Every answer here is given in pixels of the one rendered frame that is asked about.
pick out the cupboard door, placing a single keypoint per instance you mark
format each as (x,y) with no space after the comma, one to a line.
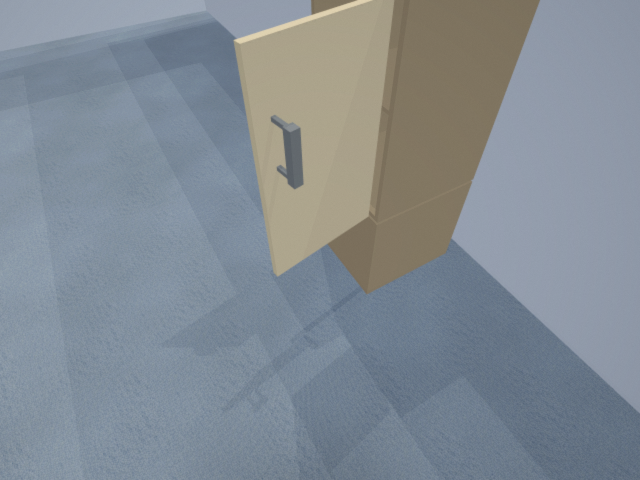
(325,73)

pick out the handle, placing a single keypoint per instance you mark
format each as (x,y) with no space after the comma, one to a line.
(293,152)

